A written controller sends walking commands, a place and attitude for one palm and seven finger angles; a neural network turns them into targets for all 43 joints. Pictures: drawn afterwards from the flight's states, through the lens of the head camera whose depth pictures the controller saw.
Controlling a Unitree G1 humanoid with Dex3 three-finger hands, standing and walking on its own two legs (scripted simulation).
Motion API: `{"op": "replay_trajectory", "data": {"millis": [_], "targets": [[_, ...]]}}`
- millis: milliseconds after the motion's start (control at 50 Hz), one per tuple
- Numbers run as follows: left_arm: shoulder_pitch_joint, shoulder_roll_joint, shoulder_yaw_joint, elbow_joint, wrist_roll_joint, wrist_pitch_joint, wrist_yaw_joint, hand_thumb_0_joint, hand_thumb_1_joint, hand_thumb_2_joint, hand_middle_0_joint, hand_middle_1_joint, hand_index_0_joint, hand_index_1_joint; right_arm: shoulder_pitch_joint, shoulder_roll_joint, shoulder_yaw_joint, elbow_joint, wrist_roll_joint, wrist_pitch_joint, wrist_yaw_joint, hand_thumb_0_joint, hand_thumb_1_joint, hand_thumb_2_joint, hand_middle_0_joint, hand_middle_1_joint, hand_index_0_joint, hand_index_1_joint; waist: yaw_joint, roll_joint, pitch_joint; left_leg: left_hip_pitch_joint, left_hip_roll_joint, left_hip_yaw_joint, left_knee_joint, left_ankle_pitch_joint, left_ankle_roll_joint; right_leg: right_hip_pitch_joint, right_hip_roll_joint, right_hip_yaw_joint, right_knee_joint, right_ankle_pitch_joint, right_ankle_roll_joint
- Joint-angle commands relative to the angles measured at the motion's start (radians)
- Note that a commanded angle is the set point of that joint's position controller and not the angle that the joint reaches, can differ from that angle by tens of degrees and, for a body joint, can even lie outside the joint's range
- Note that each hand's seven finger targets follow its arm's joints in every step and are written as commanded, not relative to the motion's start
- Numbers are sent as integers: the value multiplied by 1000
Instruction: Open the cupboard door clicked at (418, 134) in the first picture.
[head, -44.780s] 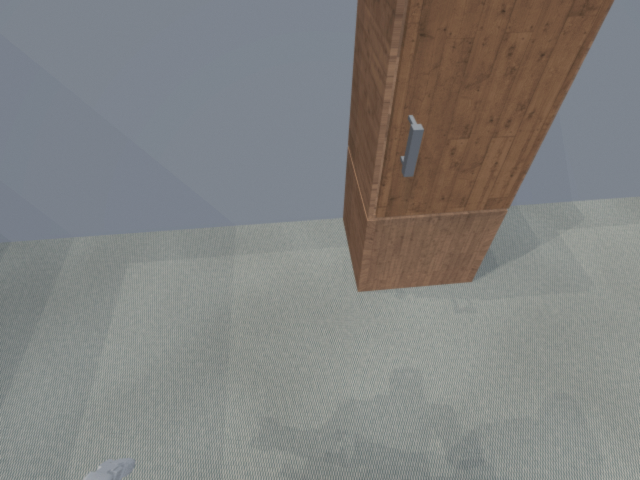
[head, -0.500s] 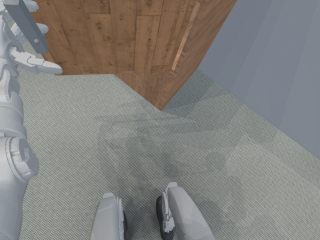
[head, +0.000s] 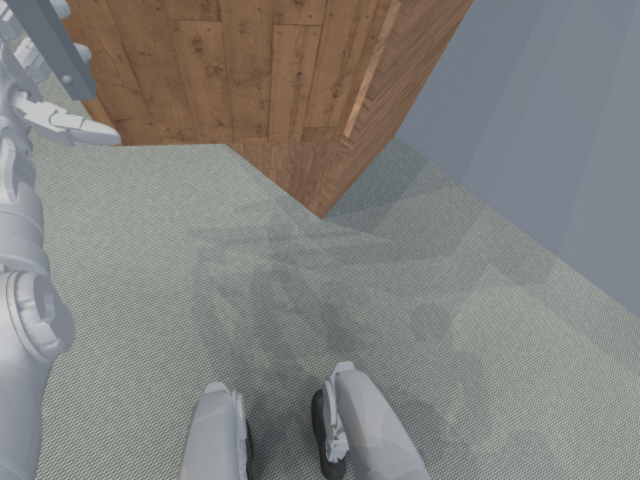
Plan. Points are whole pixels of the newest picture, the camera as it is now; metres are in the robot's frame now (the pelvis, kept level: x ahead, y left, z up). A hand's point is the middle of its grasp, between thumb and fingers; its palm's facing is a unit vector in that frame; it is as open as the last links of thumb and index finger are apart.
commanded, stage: close the thumb around the handle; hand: left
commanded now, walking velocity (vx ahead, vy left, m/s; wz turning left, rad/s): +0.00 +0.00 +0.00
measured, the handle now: (59, 31) +0.61 +0.23 +0.05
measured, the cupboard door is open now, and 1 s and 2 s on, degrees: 45 46 88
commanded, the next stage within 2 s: pull the door open along its arc in 0.76 s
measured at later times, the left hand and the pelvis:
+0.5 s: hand (69, 79) +0.55 +0.21 +0.05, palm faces +0.01 -1.00 -0.02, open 8.7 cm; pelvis +0.00 +0.00 +0.00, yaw +0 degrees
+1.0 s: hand (79, 85) +0.54 +0.20 +0.05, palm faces +0.02 -1.00 -0.02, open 6.1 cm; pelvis +0.00 +0.00 +0.00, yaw +0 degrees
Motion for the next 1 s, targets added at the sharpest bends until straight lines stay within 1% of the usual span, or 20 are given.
{"op": "replay_trajectory", "data": {"millis": [0, 40, 100, 160, 180, 220, 360, 420, 500, 540, 560, 640, 700, 740, 760, 780, 840, 860, 900, 980], "targets": [[-477, 209, -9, -230, -16, -69, 13, 0, -500, 300, -300, -1200, -300, -1200, 232, -206, -77, -9, -3, -9, -11, 0, -900, -900, 200, 300, 200, 300, -35, 238, -595, 544, -3, -91, -147, 495, -12, 209, 27, 25, -120, 268, -23], [-448, 198, -7, -224, -12, -70, 24, 0, -500, 300, -300, -1200, -300, -1200, 232, -203, -79, -11, -4, -10, -7, 0, -900, -900, 200, 300, 200, 300, -21, 241, -608, 560, -3, -90, -149, 514, -16, 214, 28, 24, -123, 275, -23], [-433, 225, 19, -204, -11, -69, 36, 0, -332, 372, -312, -1218, -312, -1218, 235, -204, -76, -13, -6, -7, -8, 0, -900, -900, 200, 300, 200, 300, -20, 210, -581, 528, -2, -87, -149, 508, -12, 232, 28, 25, -121, 283, -24], [-424, 196, -4, -167, -2, -60, 45, 0, -164, 444, -324, -1236, -324, -1236, 224, -200, -74, -20, -3, -4, -6, 0, -900, -900, 200, 300, 200, 300, -28, 182, -543, 482, -6, -75, -152, 463, -8, 237, 27, 28, -130, 265, -19], [-426, 223, 13, -162, 2, -60, 49, 0, -108, 468, -328, -1242, -328, -1242, 226, -203, -71, -24, -3, -4, -7, 0, -900, -900, 200, 300, 200, 300, -26, 165, -532, 457, -6, -75, -155, 442, -6, 246, 27, 28, -129, 254, -18], [-434, 259, 40, -190, 4, -76, 53, 0, 4, 516, -336, -1254, -336, -1254, 229, -205, -73, -26, -5, -6, -8, 0, -900, -900, 200, 300, 200, 300, -15, 193, -572, 475, -8, -73, -151, 467, -7, 263, 26, 32, -121, 276, -21], [-406, 251, 37, -198, -13, -84, 21, 0, 396, 684, -364, -1296, -364, -1296, 225, -203, -75, -29, 0, -6, -7, 0, -900, -900, 200, 300, 200, 300, -14, 168, -603, 453, -9, -63, -142, 481, -4, 315, 27, 42, -119, 326, -18], [-398, 267, 53, -223, -21, -84, 10, 0, 564, 756, -376, -1314, -376, -1314, 226, -205, -78, -28, 1, -5, -7, 0, -900, -900, 200, 300, 200, 300, -6, 190, -631, 486, -8, -66, -140, 509, -7, 309, 27, 40, -114, 341, -19], [-422, 234, 25, -232, -24, -80, 7, 0, 788, 852, -392, -1338, -392, -1338, 226, -201, -78, -21, 2, -6, -8, 0, -900, -900, 200, 300, 200, 300, -19, 198, -596, 497, -5, -70, -143, 497, -6, 280, 28, 37, -122, 319, -20], [-421, 219, 18, -235, -24, -78, 12, 0, 900, 900, -400, -1350, -400, -1350, 227, -201, -80, -18, 2, -7, -8, 0, -900, -900, 200, 300, 200, 300, -15, 213, -614, 514, -7, -73, -142, 510, -10, 270, 28, 35, -121, 317, -19], [-415, 246, 37, -227, -22, -78, 16, 0, 900, 900, -400, -1350, -400, -1350, 226, -203, -79, -16, 0, -6, -9, 0, -900, -900, 200, 300, 200, 300, -9, 206, -605, 509, -5, -74, -143, 511, -11, 278, 27, 35, -122, 318, -20], [-415, 190, -3, -235, -20, -86, 22, 0, 900, 900, -400, -1350, -400, -1350, 224, -198, -81, -14, -1, -6, -6, 0, -900, -900, 200, 300, 200, 300, -16, 220, -607, 555, -3, -86, -148, 543, -18, 242, 28, 26, -120, 312, -21], [-429, 242, 38, -235, -19, -92, 38, 0, 900, 900, -400, -1350, -400, -1350, 227, -204, -80, -18, -3, -7, -9, 0, -900, -900, 200, 300, 200, 300, -12, 202, -592, 526, -5, -83, -153, 516, -14, 260, 29, 30, -120, 303, -23], [-418, 223, 28, -240, -15, -95, 44, 0, 900, 900, -400, -1350, -400, -1350, 221, -199, -81, -19, -3, -8, -7, 0, -900, -900, 200, 300, 200, 300, -5, 218, -608, 531, -7, -77, -150, 522, -16, 268, 26, 32, -121, 311, -21], [-422, 212, 18, -235, -15, -95, 44, 0, 900, 900, -400, -1350, -400, -1350, 218, -198, -80, -17, -4, -9, -6, 0, -900, -900, 200, 300, 200, 300, -14, 206, -601, 519, -8, -74, -147, 511, -13, 272, 26, 34, -124, 313, -20], [-401, 249, 50, -224, -13, -97, 47, 0, 900, 900, -400, -1350, -400, -1350, 219, -202, -81, -19, -3, -8, -8, 0, -900, -900, 200, 300, 200, 300, -4, 178, -595, 499, -8, -72, -148, 494, -12, 287, 27, 35, -126, 306, -19], [-430, 231, 22, -224, -6, -103, 48, 0, 900, 900, -400, -1350, -400, -1350, 214, -200, -77, -17, -3, -9, -8, 0, -900, -900, 200, 300, 200, 300, -18, 197, -580, 500, -7, -73, -149, 487, -11, 268, 26, 35, -123, 298, -20], [-414, 202, 3, -218, -7, -102, 45, 0, 900, 900, -400, -1350, -400, -1350, 210, -196, -77, -22, -2, -10, -5, 0, -900, -900, 200, 300, 200, 300, -11, 207, -573, 495, -10, -71, -152, 474, -12, 269, 27, 36, -126, 287, -21], [-367, 209, 22, -239, -15, -110, 40, 0, 900, 900, -400, -1350, -400, -1350, 211, -197, -82, -31, -3, -11, -4, 0, -900, -900, 200, 300, 200, 300, 5, 200, -614, 517, -10, -71, -153, 504, -12, 294, 27, 36, -119, 312, -25], [-260, 186, 21, -271, -32, -103, 27, 0, 900, 900, -400, -1350, -400, -1350, 200, -194, -86, -45, 5, -5, -1, 0, -900, -900, 200, 300, 200, 300, 32, 174, -623, 517, -12, -56, -170, 512, -12, 348, 26, 40, -130, 345, -20]]}}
